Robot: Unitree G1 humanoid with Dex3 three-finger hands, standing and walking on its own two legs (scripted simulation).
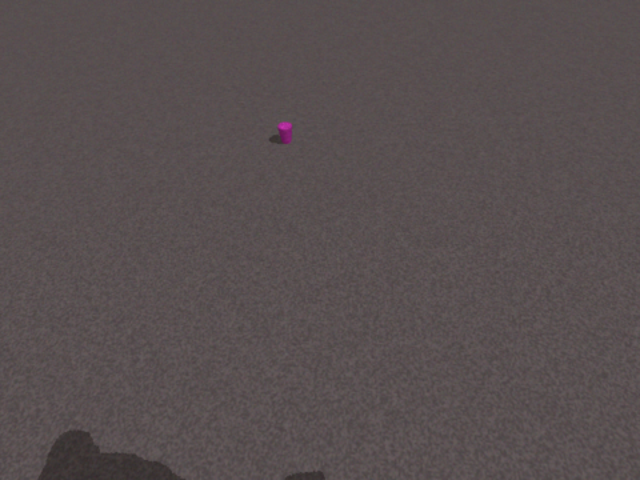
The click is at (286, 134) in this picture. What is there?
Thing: tapered cup
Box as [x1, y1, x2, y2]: [278, 122, 291, 143]
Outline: 282,122 278,125 279,133 282,142 288,143 291,139 291,124 288,122
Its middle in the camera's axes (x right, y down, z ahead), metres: -0.19 -0.59 +2.12
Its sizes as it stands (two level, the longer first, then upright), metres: 0.077 0.077 0.097
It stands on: the floor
